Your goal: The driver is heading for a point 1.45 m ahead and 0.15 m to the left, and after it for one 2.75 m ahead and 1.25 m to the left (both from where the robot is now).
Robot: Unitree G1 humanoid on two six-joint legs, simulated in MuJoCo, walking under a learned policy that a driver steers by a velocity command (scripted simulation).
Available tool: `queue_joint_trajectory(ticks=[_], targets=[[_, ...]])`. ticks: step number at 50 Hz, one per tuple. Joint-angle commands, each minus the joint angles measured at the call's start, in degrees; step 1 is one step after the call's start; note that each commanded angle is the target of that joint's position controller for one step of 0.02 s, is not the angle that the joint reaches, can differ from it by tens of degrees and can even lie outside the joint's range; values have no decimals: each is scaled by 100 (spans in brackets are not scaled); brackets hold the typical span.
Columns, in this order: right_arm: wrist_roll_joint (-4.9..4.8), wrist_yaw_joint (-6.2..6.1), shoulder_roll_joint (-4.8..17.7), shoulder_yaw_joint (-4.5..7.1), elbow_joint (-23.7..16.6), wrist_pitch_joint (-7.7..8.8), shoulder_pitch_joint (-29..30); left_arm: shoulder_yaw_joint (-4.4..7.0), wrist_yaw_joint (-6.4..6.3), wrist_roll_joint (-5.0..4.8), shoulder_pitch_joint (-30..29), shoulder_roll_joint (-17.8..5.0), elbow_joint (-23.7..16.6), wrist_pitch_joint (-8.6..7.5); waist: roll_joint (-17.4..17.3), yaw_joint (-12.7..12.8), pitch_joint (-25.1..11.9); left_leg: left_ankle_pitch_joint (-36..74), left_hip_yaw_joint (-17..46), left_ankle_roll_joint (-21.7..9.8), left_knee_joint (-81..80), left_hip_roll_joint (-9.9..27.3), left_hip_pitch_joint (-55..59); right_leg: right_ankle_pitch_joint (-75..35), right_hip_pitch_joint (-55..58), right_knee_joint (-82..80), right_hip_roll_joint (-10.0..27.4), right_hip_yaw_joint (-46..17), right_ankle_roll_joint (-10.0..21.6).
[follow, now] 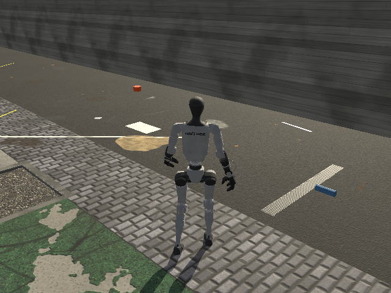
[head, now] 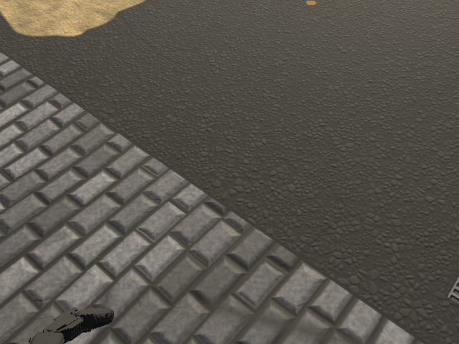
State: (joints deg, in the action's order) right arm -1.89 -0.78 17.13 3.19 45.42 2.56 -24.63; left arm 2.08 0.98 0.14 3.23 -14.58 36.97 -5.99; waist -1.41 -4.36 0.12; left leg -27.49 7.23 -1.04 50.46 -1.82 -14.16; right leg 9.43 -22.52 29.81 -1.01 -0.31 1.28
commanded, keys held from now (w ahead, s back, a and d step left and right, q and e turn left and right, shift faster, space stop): w+q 0.20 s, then q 0.18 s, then no key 0.10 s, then e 0.52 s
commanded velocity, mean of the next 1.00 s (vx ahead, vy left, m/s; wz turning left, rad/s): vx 0.22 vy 0.00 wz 0.14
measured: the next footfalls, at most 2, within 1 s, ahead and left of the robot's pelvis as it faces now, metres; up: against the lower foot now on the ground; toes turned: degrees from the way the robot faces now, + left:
left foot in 0.40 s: +0.34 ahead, +0.17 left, +0.00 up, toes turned +16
right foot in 0.88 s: +0.33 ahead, -0.06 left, +0.00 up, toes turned +7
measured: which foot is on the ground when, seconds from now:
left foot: up 0.00-0.38, down 0.40-0.88, up 0.90-1.00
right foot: down 0.00-0.42, up 0.44-0.86, down 0.88-1.00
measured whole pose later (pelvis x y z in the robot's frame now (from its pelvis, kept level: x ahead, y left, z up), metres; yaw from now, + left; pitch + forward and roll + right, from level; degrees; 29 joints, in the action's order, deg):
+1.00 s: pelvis +0.29 +0.03 +0.01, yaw +5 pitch +1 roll +2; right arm 0.4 -2.2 17.3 4.9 42.9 -1.6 -4.5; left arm 3.5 -0.8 0.4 13.7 -16.7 44.8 0.6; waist -1.7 1.8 2.5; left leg -27.1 -0.3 1.9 55.2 -1.8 -27.8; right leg 16.3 -15.9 30.7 0.1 -1.6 2.0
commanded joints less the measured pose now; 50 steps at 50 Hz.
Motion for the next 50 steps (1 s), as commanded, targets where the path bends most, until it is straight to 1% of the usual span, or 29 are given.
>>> queue_joint_trajectory(ticks=[1, 2, 4, 8, 13, 15, 17, 19, 20, 21, 22, 23, 24, 25, 26, 29, 31, 33, 35, 37, 40, 43, 44, 45, 46, 47, 48, 49, 50], targets=[[-28, -17, 726, 161, -650, 110, 400, 304, -49, -15, 1367, -787, 103, 50, 841, 841, -383, 335, 14, 37, 2007, 517, -3200, 1377, 2948, -1469, 2063, -2706, 1039], [23, -1, 649, 168, -679, 78, 550, 252, -38, 6, 1118, -607, 131, 53, 747, 723, -114, 648, -12, 73, 1841, 642, -3084, 788, 2480, -1616, 1841, -2179, 982], [23, 53, 447, 162, -730, -10, 613, 243, -42, 54, 874, -526, 200, 16, 871, 520, 95, 1013, -64, 111, 1600, 841, -2694, 11, 1847, -1905, 1599, -1391, 895], [72, 106, 234, 104, -954, -84, 968, 351, -69, 28, 923, -779, 422, -66, 566, 480, 193, 1672, -136, 241, 925, 904, -2783, -1104, 1699, -2155, 1616, -516, 1021], [126, 291, 114, 25, -1231, -12, 1781, 398, -160, -13, 921, -1056, 598, 49, 447, 680, 381, 2929, -666, 143, -858, 695, -2137, -2446, 1617, -1912, 1381, 597, 767], [114, 378, 183, 60, -1371, -24, 1975, 432, -195, -79, 1062, -1198, 683, 120, 523, 714, 276, 2943, -806, 52, -1223, 593, -1892, -2867, 1872, -1655, 1461, 749, 642], [131, 439, 377, 152, -1460, -62, 1917, 481, -230, -178, 1042, -1347, 698, 191, 630, 582, 116, 2534, -931, -126, -1460, 407, -1610, -3518, 2176, -1156, 1543, 842, 512], [169, 437, 709, 340, -1320, -98, 1142, 521, -270, -269, 950, -1428, 650, 271, 611, 115, -331, 2354, -1122, -398, -1831, 33, -589, -4220, 2181, 114, 1435, 980, 326], [183, 351, 952, 477, -1161, -108, 502, 454, -267, -250, 1060, -1249, 650, 274, 335, -212, -699, 3022, -1024, -604, -2228, -94, 522, -3653, 1681, 1242, 1162, 1078, 105], [189, 186, 1429, 549, -1173, -155, 274, 278, -215, 84, 1467, -743, 541, 264, -1001, -24, -1204, 5586, 473, -1025, -1991, 1110, 2074, 142, 168, 3139, 675, 1118, -229], [306, 174, 1715, 476, -1545, -111, 767, 106, -113, 133, 2129, -537, 444, 219, -1660, 471, -2357, 6307, 3144, -2431, -2201, 2669, 3338, 3372, -1314, 5048, -167, 222, -500], [279, 230, 1191, 370, -1630, -131, 772, 254, -69, -29, 1685, -1192, 596, 232, -446, -38, -2708, 5351, 2684, -2223, -2559, 2413, 2893, 2853, -1296, 5210, 162, -545, -436], [249, 251, 944, 273, -1553, -106, 1056, 256, -82, -174, 1206, -1188, 457, 283, -290, 67, -1888, 4768, 1889, -1897, -2645, 2094, 2229, 2401, -1530, 4946, 363, -391, -357], [181, 246, 662, 185, -1452, -100, 1314, 213, -153, -127, 1147, -997, 535, 362, 100, 279, -1295, 4335, 1318, -1572, -2750, 1779, 1445, 2096, -1485, 4409, 618, -332, -385], [187, 230, 455, 103, -1410, -94, 1535, 212, -214, -85, 1182, -973, 607, 461, -52, 430, -1038, 4109, 991, -1426, -2891, 1620, 748, 1909, -1114, 3955, 768, -366, -418], [406, 217, 357, 54, -1204, 9, 1904, 177, -268, -53, 1675, -741, 883, 641, -384, 766, -875, 4112, 166, -1370, -3316, 1321, -562, 1322, 179, 3171, 716, -218, -559], [430, 173, 323, 49, -1034, 59, 1997, 121, -305, -21, 1527, -597, 907, 663, -410, 716, -814, 3875, -112, -1309, -3381, 1286, -601, 1061, 403, 2339, 741, -254, -583], [431, 111, 441, 89, -892, 34, 1959, 123, -313, -33, 1227, -665, 847, 693, -442, 546, -744, 2980, -107, -1298, -3510, 1383, -502, 799, 462, 1885, 728, -224, -547], [392, 38, 637, 154, -801, -57, 1942, 188, -317, -72, 955, -864, 720, 740, -490, 427, -520, 1972, 72, -1332, -3651, 1550, -402, 892, 241, 1818, 673, -154, -492], [325, -22, 698, 187, -725, -149, 1904, 226, -315, -83, 780, -916, 607, 780, -473, 355, -307, 1525, 247, -1351, -3697, 1731, -184, 1172, -57, 1837, 650, -112, -429], [255, -86, 642, 198, -649, -243, 1906, 227, -260, -82, 789, -770, 566, 788, -388, 366, -267, 1921, 220, -1330, -3490, 1866, 230, 1407, -116, 1593, 590, 20, -316], [126, -125, 667, 236, -597, -348, 2064, 245, -146, -74, 1235, -665, 703, 767, -382, 674, -423, 2796, -276, -1008, -2855, 1669, 324, 609, 641, 258, 303, 361, -70], [61, -137, 590, 244, -503, -368, 1871, 290, -124, -25, 1318, -835, 694, 759, -158, 696, -332, 2566, -561, -628, -2385, 1406, 166, -111, 895, -477, 383, 30, 149], [196, -128, 333, 203, -595, -351, 1756, 433, -184, 7, 1381, -1448, 622, 750, 1151, 453, -391, 1645, -1287, -41, -990, 753, -666, -1634, 1435, -918, 1460, -1510, 619], [280, -153, 266, 184, -862, -305, 2323, 501, -192, 43, 1270, -1766, 526, 735, 2014, 644, -54, -469, -1275, 342, -177, -200, -2014, -2633, 1604, -1151, 2260, -2794, 1609], [304, -152, 407, 230, -895, -289, 2589, 454, -185, 178, 1364, -1537, 454, 633, 1425, 851, -284, -917, -599, 358, 929, -114, -2235, -2656, 1676, -1177, 2227, -2773, 1841], [227, -136, 458, 278, -812, -308, 2434, 432, -198, 152, 1174, -1414, 440, 545, 1063, 669, -359, -557, -385, 326, 1286, 7, -2320, -2639, 1774, -1049, 1939, -2307, 1580], [211, -162, 436, 298, -672, -337, 2240, 435, -213, 36, 880, -1340, 370, 513, 756, 527, -375, -212, -339, 358, 1294, 71, -2389, -2591, 1846, -933, 1662, -1966, 1284], [240, -192, 506, 321, -636, -354, 2199, 408, -242, -80, 726, -1242, 323, 516, 732, 484, -377, 49, -290, 413, 1197, 141, -2426, -2669, 1918, -888, 1587, -1859, 1155]])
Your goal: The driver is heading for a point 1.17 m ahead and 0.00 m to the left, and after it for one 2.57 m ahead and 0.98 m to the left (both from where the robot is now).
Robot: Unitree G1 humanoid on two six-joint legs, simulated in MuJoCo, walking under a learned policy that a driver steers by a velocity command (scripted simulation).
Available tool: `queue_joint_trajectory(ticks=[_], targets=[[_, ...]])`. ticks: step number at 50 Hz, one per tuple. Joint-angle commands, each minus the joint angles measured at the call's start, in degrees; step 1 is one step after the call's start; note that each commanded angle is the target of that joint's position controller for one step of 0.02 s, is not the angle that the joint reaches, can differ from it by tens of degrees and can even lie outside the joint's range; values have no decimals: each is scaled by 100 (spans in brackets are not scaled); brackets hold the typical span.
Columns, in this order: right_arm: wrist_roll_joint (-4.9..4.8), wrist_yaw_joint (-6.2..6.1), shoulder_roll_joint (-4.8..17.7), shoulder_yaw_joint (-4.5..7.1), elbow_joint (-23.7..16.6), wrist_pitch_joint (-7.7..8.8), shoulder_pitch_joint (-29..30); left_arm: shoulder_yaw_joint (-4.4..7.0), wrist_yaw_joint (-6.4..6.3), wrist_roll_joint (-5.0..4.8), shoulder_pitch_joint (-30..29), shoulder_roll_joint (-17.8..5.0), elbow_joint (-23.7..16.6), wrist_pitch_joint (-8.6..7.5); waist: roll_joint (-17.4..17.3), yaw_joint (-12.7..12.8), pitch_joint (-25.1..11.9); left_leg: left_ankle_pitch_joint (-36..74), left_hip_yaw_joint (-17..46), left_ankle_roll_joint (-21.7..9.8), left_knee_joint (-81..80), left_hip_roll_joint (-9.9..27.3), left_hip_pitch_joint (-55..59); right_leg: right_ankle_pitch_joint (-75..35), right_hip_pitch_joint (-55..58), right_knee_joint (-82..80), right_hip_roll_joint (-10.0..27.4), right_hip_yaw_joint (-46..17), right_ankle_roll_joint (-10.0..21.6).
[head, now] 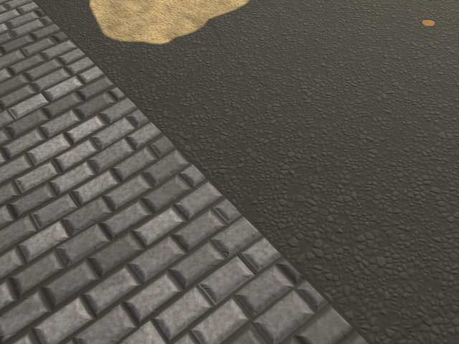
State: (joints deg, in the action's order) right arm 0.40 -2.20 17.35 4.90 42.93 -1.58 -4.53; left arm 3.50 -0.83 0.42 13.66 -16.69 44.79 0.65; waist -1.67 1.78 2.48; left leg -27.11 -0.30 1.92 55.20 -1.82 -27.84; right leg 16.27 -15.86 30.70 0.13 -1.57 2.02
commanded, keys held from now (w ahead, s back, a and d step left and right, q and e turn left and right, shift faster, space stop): e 0.20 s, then no key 0.44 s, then w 0.36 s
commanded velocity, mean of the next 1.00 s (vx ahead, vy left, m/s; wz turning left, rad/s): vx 0.09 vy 0.00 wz -0.23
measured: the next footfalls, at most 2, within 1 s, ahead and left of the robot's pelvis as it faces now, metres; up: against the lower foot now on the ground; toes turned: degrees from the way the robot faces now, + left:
left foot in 0.32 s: +0.10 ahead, +0.12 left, +0.00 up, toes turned -11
right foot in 0.62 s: +0.00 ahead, -0.11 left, +0.00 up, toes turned -9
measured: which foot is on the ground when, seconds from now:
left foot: up 0.00-0.30, down 0.32-1.00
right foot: down 0.00-0.32, up 0.34-0.60, down 0.62-0.90, up 0.92-1.00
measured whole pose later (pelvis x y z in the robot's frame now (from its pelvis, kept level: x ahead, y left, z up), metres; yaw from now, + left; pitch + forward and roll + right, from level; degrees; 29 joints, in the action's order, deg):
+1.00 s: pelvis +0.08 +0.03 +0.00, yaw -13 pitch +0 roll -1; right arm -0.6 1.5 16.4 3.2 53.2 5.5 -16.0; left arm 3.2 -1.1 -2.0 16.8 -16.2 47.8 -2.4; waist 2.1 -1.0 0.2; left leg -18.0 -2.1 -3.8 27.5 -1.8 -9.8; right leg 24.7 -19.1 54.4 0.4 -3.6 1.6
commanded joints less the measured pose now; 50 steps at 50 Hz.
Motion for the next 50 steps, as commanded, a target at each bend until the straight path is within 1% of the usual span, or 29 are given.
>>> queue_joint_trajectory(ticks=[1, 6, 10, 13, 15, 16, 17, 18, 19, 20, 22, 26, 28, 30, 31, 32, 33, 34, 36, 39, 41, 43, 44, 45, 46, 47, 48, 49, 50], targets=[[9, -55, 430, 144, -386, 71, 217, 236, -98, -143, -321, -943, -467, -122, 786, -154, -693, 204, 429, 186, 725, 105, -891, -3618, 1230, -925, 1346, -1623, 1047], [-93, 0, 243, 61, -426, 158, 397, 315, -207, -137, -139, -1077, -523, 41, 915, -12, -822, 681, 409, 347, -666, -13, -465, -3401, 1456, -784, 1110, -1661, 1016], [-129, 79, 376, 78, -391, 198, 321, 361, -165, -126, -322, -1179, -647, 130, 1132, 13, -758, 660, 436, 320, -1456, -115, 282, -3041, 982, -777, 1069, -2070, 1056], [-141, 155, 451, 98, -272, 254, 16, 312, -147, -148, -514, -1066, -691, 174, 1203, -58, -792, 963, 340, 197, -2291, -68, 815, -2849, 922, -572, 1004, -2232, 930], [-82, 200, 458, 113, -166, 309, -235, 237, -178, -176, -577, -907, -695, 191, 1038, -227, -757, 2177, 313, -13, -3510, 69, 1637, -2002, 570, -339, 689, -2177, 579], [22, 184, 735, 157, -201, 317, -320, 162, -178, -67, -346, -688, -672, 169, 405, -126, -891, 2869, 1024, -283, -3614, 857, 2265, -921, 83, 217, 330, -1834, 282], [134, 155, 1135, 206, -267, 279, -152, 98, -164, -8, -83, -473, -700, 109, -938, 178, -714, 4286, 2194, -1049, -3615, 1820, 2528, 1213, -868, 1052, -582, -1023, -77], [221, 178, 848, 127, -242, 319, -229, 191, -177, 23, -221, -820, -732, 62, -1127, -36, -763, 4207, 2896, -1890, -3734, 2469, 2103, 2256, -1017, 2124, -456, -925, -350], [163, 191, 711, 72, -258, 363, -111, 315, -183, -53, -236, -1165, -632, 64, -728, -61, -587, 3855, 2637, -1955, -3774, 2281, 1984, 2068, -1098, 2877, -367, -992, -454], [80, 183, 657, 56, -229, 378, 43, 351, -194, -78, -230, -1150, -534, 95, -569, 2, -498, 3459, 2205, -1706, -3726, 1940, 1976, 1755, -1193, 3162, -334, -981, -537], [-36, 168, 472, -36, -173, 384, 197, 296, -217, -67, -224, -875, -432, 173, -571, 8, -386, 3367, 1698, -1444, -3675, 1596, 1928, 1289, -1128, 3074, -255, -1019, -690], [-9, 120, 501, -65, 55, 265, 18, 67, -139, -76, -505, -341, -448, 120, -831, -193, -544, 3666, 1065, -1335, -3539, 1192, 2058, 992, -314, 1237, 5, -241, -806], [-24, 112, 651, -44, 158, 201, -195, 80, -117, -122, -511, -425, -384, 98, -869, -300, -615, 3720, 1183, -1366, -3422, 1254, 2156, 605, 53, 375, -33, -62, -762], [-105, 126, 617, -85, 242, 189, -223, 100, -96, -93, -230, -479, -200, 95, -738, -116, -555, 3498, 1121, -1158, -3303, 1146, 1953, -614, 735, -1086, -89, 57, -560], [-94, 147, 553, -120, 310, 244, -411, 119, -106, -29, -260, -664, -212, 99, -519, -171, -593, 3179, 1111, -881, -3309, 1077, 1664, -1229, 1201, -1221, 120, -258, -400], [36, 202, 470, -164, 303, 327, -504, 172, -148, 17, -207, -1006, -252, 117, 126, -317, -757, 2699, 807, -580, -3041, 826, 1342, -2453, 1630, -883, 649, -729, -177], [52, 220, 203, -213, 396, 362, -664, 160, -104, 12, -189, -926, -60, 123, 889, -480, -908, 1428, 250, -276, -3151, 325, 1629, -1142, 1150, -767, 649, -716, 142], [63, 202, 341, -209, 420, 347, -285, 118, -41, -11, -231, -661, -103, 103, 728, -205, -671, 898, 16, -96, -2820, 122, 1685, 406, 773, -1003, 518, -780, 267], [-77, 146, 356, -158, 355, 322, 17, 170, -46, 8, -4, -920, -18, 37, 1111, -17, -29, 112, -342, -111, -1945, -134, 881, 2492, 415, -1678, 869, -1530, 549], [-218, 189, 387, -114, 226, 476, 96, 177, -98, -70, 250, -946, 99, -180, 1592, 32, 628, -39, 39, -430, -1144, 229, 48, 2544, 360, -2157, 1619, -2563, 995], [-264, 295, 349, -115, 262, 612, -10, 169, -103, -151, 156, -884, 56, -245, 1375, -71, 576, -184, 78, -643, -1548, 371, 74, 2022, 584, -2078, 1591, -2355, 935], [-212, 369, 285, -95, 571, 682, -552, 169, -77, -225, -233, -888, -46, -236, 1101, -426, 288, 1008, -263, -679, -2665, 148, 1583, 1365, -22, -1810, 1147, -1607, 696], [-170, 375, 331, -44, 809, 669, -983, 148, -66, -180, -267, -793, -68, -231, 959, -587, 95, 1439, -350, -583, -2816, -17, 2384, 1098, -384, -1469, 905, -1293, 586], [-167, 367, 440, 6, 989, 648, -1485, 78, -49, -122, -344, -559, -119, -253, 632, -772, -70, 1312, 10, -600, -2951, 201, 3041, 817, -805, -791, 643, -940, 408], [-161, 315, 866, 92, 1062, 650, -2056, -50, -26, -60, -446, -117, -281, -304, -654, -922, -257, 387, 1776, -997, -3795, 1303, 3712, 757, -1647, 1014, 14, -167, -9], [-96, 388, 1324, 173, 1092, 702, -2310, 11, -75, -200, -548, -300, -550, -405, -1556, -957, -184, -553, 3970, -1830, -4626, 2361, 3751, 1720, -2598, 2386, -333, -155, -134], [-76, 383, 957, 44, 985, 764, -1836, 105, -74, -315, -432, -632, -481, -480, -838, -691, 237, -1073, 3946, -1917, -4706, 2453, 3455, 1528, -3041, 3160, 99, -538, -46], [-87, 360, 702, -31, 870, 797, -1522, 122, -22, -331, -329, -685, -397, -537, -654, -553, 477, -937, 3349, -1715, -4713, 2177, 3324, 924, -3206, 3322, 325, -523, 58], [-72, 355, 678, -56, 805, 809, -1358, 127, 4, -269, -299, -626, -326, -578, -492, -474, 454, -440, 2836, -1528, -4742, 1948, 3281, 453, -3204, 3287, 485, -393, 104]])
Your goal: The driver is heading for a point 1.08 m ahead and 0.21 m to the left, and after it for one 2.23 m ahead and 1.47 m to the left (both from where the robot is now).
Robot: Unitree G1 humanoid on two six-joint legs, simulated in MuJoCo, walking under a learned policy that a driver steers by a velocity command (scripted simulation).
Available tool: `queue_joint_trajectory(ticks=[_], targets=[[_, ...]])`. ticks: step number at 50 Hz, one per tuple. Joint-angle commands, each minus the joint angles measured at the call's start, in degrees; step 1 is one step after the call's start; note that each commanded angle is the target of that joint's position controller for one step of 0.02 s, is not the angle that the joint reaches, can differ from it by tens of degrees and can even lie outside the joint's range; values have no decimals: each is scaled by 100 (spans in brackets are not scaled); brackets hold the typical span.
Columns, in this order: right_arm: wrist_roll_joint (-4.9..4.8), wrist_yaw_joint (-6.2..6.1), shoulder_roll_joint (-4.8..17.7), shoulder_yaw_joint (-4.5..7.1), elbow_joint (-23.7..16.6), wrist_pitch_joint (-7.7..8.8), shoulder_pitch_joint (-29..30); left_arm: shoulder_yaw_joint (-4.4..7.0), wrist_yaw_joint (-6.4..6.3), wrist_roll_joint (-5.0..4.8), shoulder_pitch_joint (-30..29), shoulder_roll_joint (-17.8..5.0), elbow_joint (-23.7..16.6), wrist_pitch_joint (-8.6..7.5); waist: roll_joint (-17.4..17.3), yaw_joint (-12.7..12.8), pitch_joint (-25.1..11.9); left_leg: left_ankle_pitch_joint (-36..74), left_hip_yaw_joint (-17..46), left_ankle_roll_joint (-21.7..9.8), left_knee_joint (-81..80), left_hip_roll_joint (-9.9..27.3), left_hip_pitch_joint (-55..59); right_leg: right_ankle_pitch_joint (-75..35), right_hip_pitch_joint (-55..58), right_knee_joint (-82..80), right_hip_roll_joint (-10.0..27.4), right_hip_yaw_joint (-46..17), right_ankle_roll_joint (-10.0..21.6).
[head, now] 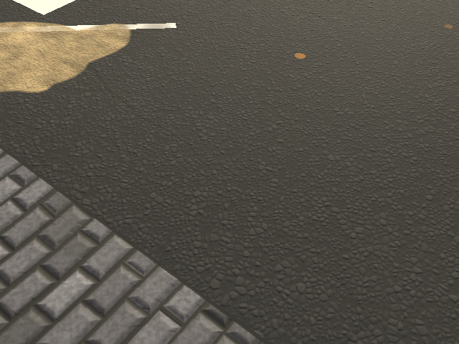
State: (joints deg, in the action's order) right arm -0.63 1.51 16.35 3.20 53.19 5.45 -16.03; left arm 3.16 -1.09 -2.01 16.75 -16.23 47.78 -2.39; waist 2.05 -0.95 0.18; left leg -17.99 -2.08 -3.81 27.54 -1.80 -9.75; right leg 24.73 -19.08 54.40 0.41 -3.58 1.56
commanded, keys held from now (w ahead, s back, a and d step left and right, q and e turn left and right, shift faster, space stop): w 0.20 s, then w+q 0.14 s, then q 0.36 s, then w+q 0.30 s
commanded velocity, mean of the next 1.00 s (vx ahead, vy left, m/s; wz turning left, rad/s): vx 0.32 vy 0.00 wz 0.34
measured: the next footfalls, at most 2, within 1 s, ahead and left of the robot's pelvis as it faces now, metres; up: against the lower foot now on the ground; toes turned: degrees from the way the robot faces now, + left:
right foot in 0.36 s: +0.37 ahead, -0.15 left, +0.00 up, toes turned +2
left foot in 0.88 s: +0.38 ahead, +0.11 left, +0.00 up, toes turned +24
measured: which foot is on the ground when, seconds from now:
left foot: down 0.00-0.36, up 0.38-0.86, down 0.88-1.00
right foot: up 0.00-0.34, down 0.36-0.88, up 0.90-1.00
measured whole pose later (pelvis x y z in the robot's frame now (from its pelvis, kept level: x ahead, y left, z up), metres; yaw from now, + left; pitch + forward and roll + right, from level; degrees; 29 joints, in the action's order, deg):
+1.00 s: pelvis +0.38 +0.02 +0.00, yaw +24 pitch +2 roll -2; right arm -1.5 1.1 17.2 4.5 39.7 1.2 -14.4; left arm 4.4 1.5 -0.8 6.7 -18.8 45.9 -3.9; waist 1.4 -0.5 3.0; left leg -15.8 -0.5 -3.7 29.6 -0.7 -15.5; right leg 25.2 -25.0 61.2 3.2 2.3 0.1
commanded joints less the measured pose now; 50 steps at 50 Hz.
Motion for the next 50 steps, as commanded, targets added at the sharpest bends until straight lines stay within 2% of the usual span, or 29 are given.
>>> queue_joint_trajectory(ticks=[1, 3, 5, 8, 11, 13, 15, 16, 17, 18, 19, 20, 21, 22, 23, 24, 26, 28, 30, 34, 41, 43, 44, 45, 46, 47, 48, 49, 50], targets=[[27, -20, 725, 81, -237, 93, -153, 175, 55, 45, -717, -650, -636, -293, -740, -181, 702, -626, 2581, -830, -1989, 1807, 1457, -765, -2895, 734, 595, -145, 137], [55, -44, 610, 20, -201, 40, -320, 151, 148, 113, -828, -479, -653, -293, -778, -209, 516, 672, 1798, -699, -2018, 1469, 1365, -1312, -2579, 383, 641, 82, 27], [37, -95, 674, 13, -140, -11, -497, 103, 195, 136, -1100, -324, -775, -270, -687, -267, 471, 1644, 1327, -733, -2028, 1341, 1316, -1648, -2518, -168, 582, 289, -157], [40, -176, 825, 16, -107, -67, -608, -17, 250, 106, -1717, -91, -1018, -285, -644, -407, 584, 1944, 840, -681, -2145, 1172, 856, -2375, -1971, -1439, 407, 504, -294], [-10, -204, 886, 25, 7, -85, -931, -43, 325, 64, -2200, -132, -1202, -306, -640, -525, 770, 1852, 824, -718, -2239, 1316, 699, -2802, -1525, -2118, 228, 566, -273], [-67, -216, 895, 47, 59, -116, -985, -16, 364, 50, -2303, -251, -1311, -332, -663, -390, 832, 2183, 940, -670, -2059, 1514, 1007, -2724, -1525, -2396, 202, 378, -154], [-82, -237, 996, 109, 34, -156, -896, 53, 373, 65, -2101, -462, -1300, -366, -701, -133, 653, 2946, 1023, -554, -1683, 1661, 1333, -2476, -1197, -2563, 130, 295, -12], [-65, -242, 1080, 145, 2, -178, -824, 115, 347, 77, -1795, -608, -1239, -372, -792, 72, 393, 3846, 1010, -491, -1278, 1644, 1396, -2275, -700, -2552, -1, 369, 81], [-36, -238, 1088, 151, -28, -212, -730, 223, 296, 72, -1098, -799, -1058, -366, -823, 473, -94, 4646, 879, -374, -463, 1469, 1249, -2228, 298, -2614, -138, 490, 231], [26, -243, 965, 102, -107, -241, -675, 339, 217, 121, -141, -1045, -822, -346, -797, 933, -775, 4411, 752, -139, 783, 1128, 576, -2453, 1814, -2508, 103, 308, 413], [155, -255, 458, -28, -327, -235, -916, 430, 140, 309, 625, -1503, -708, -314, 212, 940, -1779, 2155, 522, 141, 2730, 459, -964, -2753, 3746, -2315, 1463, -1208, 786], [-6, -248, -22, -155, -289, -168, -1692, 366, 214, 390, 404, -1506, -771, -301, 1663, 460, -2626, -1786, 943, 352, 4256, -276, -2129, -2762, 4413, -3194, 2603, -3541, 1492], [-137, -254, 745, 49, -278, -172, -1290, 218, 224, 321, -7, -916, -885, -301, 977, 526, -1913, -1629, 1237, 388, 4746, 84, -2369, -3046, 3630, -3392, 2324, -3009, 1288], [-198, -284, 886, 123, -403, -209, -834, 136, 212, 239, -393, -642, -889, -302, 630, 426, -1038, -1291, 946, 415, 4724, 301, -2554, -3782, 2785, -3357, 2146, -1817, 1124], [-135, -330, 768, 131, -398, -252, -695, 105, 229, 236, -664, -536, -834, -309, 154, 230, -723, -960, 834, 463, 4513, 534, -2344, -4349, 2071, -3437, 1860, -1152, 1009], [-81, -347, 674, 170, -388, -338, -713, 93, 253, 266, -872, -439, -794, -329, 184, 66, -500, -740, 810, 504, 4286, 675, -2057, -4648, 1486, -3575, 1650, -622, 942], [-110, -347, 421, 181, -439, -543, -864, 91, 265, 368, -1156, -382, -715, -400, 378, -174, -372, -454, 668, 554, 4148, 749, -1542, -4659, 704, -3925, 1519, -41, 999], [-75, -358, 362, 195, -682, -670, -656, 131, 213, 372, -1313, -517, -628, -420, 388, -245, -192, -222, 610, 636, 3736, 807, -1678, -4494, 432, -4188, 1578, 285, 1177], [-13, -331, 367, 190, -937, -703, -326, 183, 117, 338, -1312, -666, -535, -374, 341, -203, -157, 235, 577, 672, 3113, 881, -1835, -4310, 543, -4290, 1604, 530, 1229], [-4, -160, 394, 162, -1277, -711, 234, 234, -6, 264, -1327, -876, -468, -179, 173, -10, -202, 994, 331, 630, 2047, 870, -1636, -3834, 815, -4279, 1584, 984, 1183], [-55, 21, 611, 229, -1837, -796, 1070, 390, 105, 37, -818, -1264, -310, 29, 140, 258, 90, -201, -2, 200, 1102, 742, -1920, -1139, 1760, -4089, 2086, 667, 973], [-52, 20, 618, 270, -1737, -727, 714, 390, 111, -25, -885, -1216, -300, 66, 90, -1, 6, 47, -334, -17, 320, 443, -1091, -1470, 1554, -3397, 1862, 1034, 694], [-75, -33, 883, 419, -1519, -698, 30, 336, 117, 3, -910, -1027, -303, 57, -134, -292, -329, 259, -293, -238, -2, 226, 37, -2215, 1066, -2322, 1511, 1428, 459], [-105, -153, 1706, 690, -1315, -667, -869, 220, 124, 150, -1181, -652, -592, -4, -1360, -522, -735, 644, 1646, -928, -387, 1251, 1533, -1853, -579, -76, 769, 1982, -60], [-73, -107, 1989, 692, -1463, -518, -976, 106, 132, 286, -1504, -405, -930, -141, -2040, -496, -931, 173, 4258, -1862, -1107, 2133, 2460, 1144, -2668, 1231, -228, 1020, -323], [-60, -46, 1382, 507, -1532, -366, -821, 201, 233, 133, -1724, -788, -899, -266, -1141, -584, -828, 198, 3902, -1791, -1264, 2191, 2519, 1004, -3212, 1677, 70, 184, -230], [-66, -38, 1127, 419, -1561, -275, -636, 221, 313, 17, -1669, -869, -891, -348, -989, -398, -562, 367, 3279, -1564, -1234, 2028, 2173, 465, -3170, 1443, 284, 113, -77], [-108, -53, 992, 381, -1601, -259, -362, 241, 318, 87, -1576, -888, -782, -383, -616, -224, -316, 684, 2744, -1330, -1222, 1802, 1746, 17, -2959, 1066, 459, 126, -60], [-118, -90, 866, 320, -1648, -267, -133, 268, 312, 189, -1564, -919, -725, -394, -598, -104, -132, 1135, 2401, -1196, -1315, 1641, 1391, -405, -2701, 591, 547, 123, -102]])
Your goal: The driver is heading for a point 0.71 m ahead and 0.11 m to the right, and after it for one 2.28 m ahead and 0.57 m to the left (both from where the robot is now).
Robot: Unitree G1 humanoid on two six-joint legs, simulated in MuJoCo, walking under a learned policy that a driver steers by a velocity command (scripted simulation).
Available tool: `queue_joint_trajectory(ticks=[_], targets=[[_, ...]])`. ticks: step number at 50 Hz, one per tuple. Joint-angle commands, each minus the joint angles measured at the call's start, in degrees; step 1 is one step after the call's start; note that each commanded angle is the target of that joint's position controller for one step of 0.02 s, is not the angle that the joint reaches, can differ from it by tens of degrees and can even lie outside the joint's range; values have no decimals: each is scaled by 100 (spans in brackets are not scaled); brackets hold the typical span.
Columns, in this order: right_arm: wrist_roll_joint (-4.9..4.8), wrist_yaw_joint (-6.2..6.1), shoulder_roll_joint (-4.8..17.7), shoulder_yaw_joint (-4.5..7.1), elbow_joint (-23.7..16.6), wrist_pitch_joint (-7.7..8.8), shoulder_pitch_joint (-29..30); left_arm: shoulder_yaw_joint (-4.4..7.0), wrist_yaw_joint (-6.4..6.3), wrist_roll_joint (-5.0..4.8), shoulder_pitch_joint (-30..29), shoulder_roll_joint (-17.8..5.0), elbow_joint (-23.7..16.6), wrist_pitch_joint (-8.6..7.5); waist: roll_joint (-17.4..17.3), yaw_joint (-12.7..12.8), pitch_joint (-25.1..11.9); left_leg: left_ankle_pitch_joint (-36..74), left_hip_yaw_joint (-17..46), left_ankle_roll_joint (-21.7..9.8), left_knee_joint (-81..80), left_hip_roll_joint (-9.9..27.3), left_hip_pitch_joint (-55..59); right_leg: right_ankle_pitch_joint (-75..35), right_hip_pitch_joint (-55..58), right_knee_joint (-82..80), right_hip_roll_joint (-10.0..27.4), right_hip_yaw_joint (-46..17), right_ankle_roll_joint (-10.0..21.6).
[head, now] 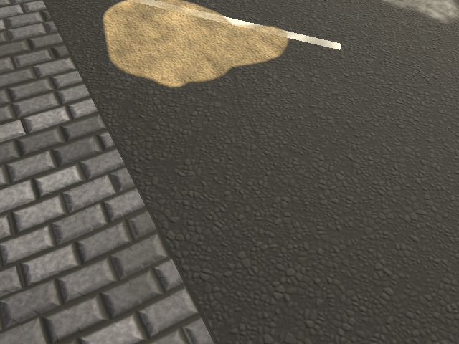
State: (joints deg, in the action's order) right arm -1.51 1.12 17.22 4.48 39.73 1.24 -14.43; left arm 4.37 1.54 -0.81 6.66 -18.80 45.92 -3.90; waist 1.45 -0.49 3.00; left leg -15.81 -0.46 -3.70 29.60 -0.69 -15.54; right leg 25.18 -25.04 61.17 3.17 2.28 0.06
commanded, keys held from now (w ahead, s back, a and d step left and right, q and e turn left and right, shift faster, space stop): w+q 0.04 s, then w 0.06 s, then w+e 0.70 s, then w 0.04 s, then w+q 0.16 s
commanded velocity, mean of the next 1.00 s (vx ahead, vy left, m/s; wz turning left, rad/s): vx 0.47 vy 0.00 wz -0.17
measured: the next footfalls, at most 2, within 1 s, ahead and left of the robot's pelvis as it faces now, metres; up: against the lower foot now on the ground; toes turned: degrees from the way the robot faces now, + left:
right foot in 0.36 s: +0.38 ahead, -0.13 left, +0.00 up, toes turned +0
left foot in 0.86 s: +0.68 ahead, +0.04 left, +0.00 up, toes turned -19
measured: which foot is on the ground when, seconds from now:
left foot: down 0.00-0.36, up 0.38-0.84, down 0.86-1.00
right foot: up 0.00-0.34, down 0.36-0.88, up 0.90-1.00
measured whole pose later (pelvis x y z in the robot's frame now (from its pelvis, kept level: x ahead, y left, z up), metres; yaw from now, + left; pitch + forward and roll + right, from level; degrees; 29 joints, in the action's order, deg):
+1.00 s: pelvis +0.57 -0.04 +0.00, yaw -15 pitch +1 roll +1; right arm 0.0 1.3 15.6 3.0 39.7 6.0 -13.1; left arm 2.5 0.1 -0.5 16.7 -17.4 44.2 -3.4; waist 1.8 0.2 0.9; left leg -9.1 2.2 -2.2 25.7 -3.6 -17.8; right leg 22.4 -22.8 65.1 -1.6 -4.1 1.8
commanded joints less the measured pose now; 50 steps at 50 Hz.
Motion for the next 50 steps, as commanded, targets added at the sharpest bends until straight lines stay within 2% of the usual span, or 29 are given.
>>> queue_joint_trajectory(ticks=[1, 5, 7, 10, 13, 15, 16, 18, 19, 20, 21, 22, 23, 24, 25, 28, 34, 37, 39, 41, 42, 43, 44, 45, 46, 47, 48, 49, 50], targets=[[33, -100, 767, 156, -376, 153, -182, 147, 59, 98, -523, -615, -507, -236, -635, -59, -385, 1323, 2031, -1145, -1616, 1387, 1679, -813, -1771, -286, 242, -419, -24], [74, -248, 922, 191, -361, 192, -311, 12, 68, 80, -733, -236, -515, -180, -541, -104, -292, 1932, 1285, -979, -1782, 1056, 1270, -1967, -1271, -1671, -1, -254, -307], [95, -270, 920, 182, -269, 205, -434, -71, 117, 37, -910, -102, -526, -176, -757, -243, -198, 1746, 955, -831, -1842, 959, 1118, -2581, -958, -2393, -57, -168, -331], [108, -228, 946, 182, -72, 244, -736, -102, 170, -39, -1208, -169, -613, -173, -800, -440, 56, 1350, 913, -777, -1961, 1182, 1179, -2924, -906, -2799, -40, -144, -191], [83, -218, 945, 195, 92, 251, -778, -96, 238, -56, -1231, -289, -668, -205, -795, -392, 284, 1518, 810, -705, -1904, 1477, 1627, -2644, -1148, -3024, 14, -199, 122], [94, -242, 986, 216, 139, 223, -684, -62, 281, -51, -982, -388, -621, -218, -797, -235, 182, 2355, 617, -581, -1627, 1551, 1914, -2311, -922, -3066, -80, -129, 329], [119, -259, 1034, 229, 132, 201, -611, -11, 274, -42, -689, -487, -553, -205, -833, -77, -50, 3381, 458, -498, -1245, 1498, 2008, -2128, -501, -3034, -260, 3, 440], [182, -320, 954, 175, 70, 116, -562, 203, 200, -26, 699, -812, -173, -145, -568, 584, -981, 4729, -87, -176, 725, 1054, 1530, -2169, 1492, -3005, -661, 153, 713], [329, -354, 721, 66, -87, 134, -882, 316, 143, -47, 1430, -1268, -136, -102, 403, 652, -1654, 2856, -287, 126, 2670, 687, 90, -2082, 3141, -2909, 421, -1553, 1212], [249, -258, 143, -97, -161, 280, -1420, 311, 202, -69, 1627, -1415, -72, -128, 1690, 252, -2220, -1581, 261, 465, 4362, -406, -1942, -202, 4532, -4081, 1500, -4749, 2169], [39, -192, 648, -45, -190, 431, -773, 201, 201, -126, 1499, -928, -124, -156, 919, 609, -1849, -1491, 893, 334, 4809, -128, -2561, 682, 4409, -4640, 1467, -4970, 1930], [-91, -149, 835, 3, -377, 530, -133, 163, 160, -75, 1179, -800, -193, -157, 517, 626, -1111, -948, 802, 230, 4680, 113, -2812, 407, 3700, -4700, 1340, -4201, 1719], [8, -170, 792, -23, -442, 603, 166, 137, 135, -20, 942, -756, -271, -153, -38, 511, -787, -597, 736, 179, 4358, 329, -2638, -235, 2978, -4714, 1144, -3677, 1618], [144, -193, 779, 6, -469, 632, 244, 100, 104, 17, 726, -648, -332, -150, -160, 322, -559, -343, 726, 205, 3905, 488, -2373, -923, 2367, -4756, 956, -3219, 1600], [199, -193, 746, 20, -472, 610, 147, 53, 68, 70, 612, -537, -394, -150, 0, 141, -551, -180, 754, 234, 3651, 578, -2037, -1339, 2023, -4853, 765, -2935, 1583], [250, -198, 562, -11, -500, 489, 29, 60, -26, 5, 645, -551, -441, -131, 178, 1, -389, -98, 566, 464, 2948, 626, -1931, -2127, 1485, -5033, 589, -2408, 1677], [223, -163, 222, -149, -804, 519, 1208, 135, -203, -85, 1149, -761, -322, -6, 211, 438, -181, 1901, 346, 787, 627, 236, -1510, -2396, 1013, -4886, 88, -1745, 1265], [128, -81, 295, -127, -910, 588, 1629, 136, -240, -116, 1480, -736, -237, 90, 272, 591, -204, 2061, 397, 776, 71, 41, -1257, -2220, 1282, -4573, 202, -2081, 1194], [100, -41, 432, -67, -923, 631, 1634, 141, -262, -108, 1530, -712, -240, 143, 351, 515, -251, 1723, 529, 676, -232, 7, -1181, -2166, 1729, -4223, 343, -2451, 1105], [81, -34, 581, 8, -826, 675, 1251, 159, -270, -71, 1401, -711, -275, 172, 544, 261, -340, 1338, 490, 471, -381, 39, -776, -2539, 1962, -3840, 468, -2628, 996], [116, -57, 698, 81, -679, 702, 721, 122, -255, -44, 1336, -592, -299, 169, 536, -18, -607, 1450, 369, 274, -617, 56, -20, -3047, 1917, -3369, 295, -2472, 866], [216, -88, 901, 151, -568, 722, -28, 15, -218, 41, 1320, -322, -366, 145, 358, -362, -1316, 1399, 752, -83, -390, 597, 1208, -3020, 1607, -2249, 57, -2131, 709], [326, -100, 1352, 253, -444, 687, -732, -101, -220, 44, 1905, 45, -451, 87, -772, -301, -2169, 930, 2682, -862, -380, 1727, 3175, -1576, 93, -387, -690, -1447, 342], [189, -13, 1291, 292, -129, 623, -1110, -147, -206, -87, 2282, -25, -424, 30, -2086, -231, -2284, -318, 4721, -1458, -1079, 2368, 3669, 763, -1277, 879, -911, -1176, 143], [73, 1, 804, 150, -204, 607, -801, -52, -186, -129, 1837, -523, -437, -2, -1290, -315, -1430, -1103, 4459, -1279, -1291, 2150, 3106, 527, -1811, 1272, -560, -1366, 174], [86, 0, 595, 78, -251, 555, -470, -35, -166, -85, 1180, -625, -564, -25, -747, -330, -800, -850, 3590, -1088, -1346, 1846, 2409, 54, -1875, 1224, -301, -1091, 187], [133, 16, 560, 47, -257, 512, -255, -47, -155, 16, 779, -553, -690, -77, -434, -247, -364, -152, 3068, -1048, -1479, 1585, 1752, -266, -1852, 889, -141, -891, 184], [154, 21, 496, 15, -262, 499, -144, -25, -147, 107, 637, -510, -731, -114, -413, -141, -216, 528, 2746, -1008, -1571, 1386, 1367, -508, -1665, 458, 19, -863, 165], [171, 20, 492, 1, -266, 487, -104, -40, -129, 124, 664, -414, -756, -136, -553, -33, -232, 1009, 2541, -988, -1651, 1227, 1126, -603, -1405, 165, 70, -804, 125]])
Velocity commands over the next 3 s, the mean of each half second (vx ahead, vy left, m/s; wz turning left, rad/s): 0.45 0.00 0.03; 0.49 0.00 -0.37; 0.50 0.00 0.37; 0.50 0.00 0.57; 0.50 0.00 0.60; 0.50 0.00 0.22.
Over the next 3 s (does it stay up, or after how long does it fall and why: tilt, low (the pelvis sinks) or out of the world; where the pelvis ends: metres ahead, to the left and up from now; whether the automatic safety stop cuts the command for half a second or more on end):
stays up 1.51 0.21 0.00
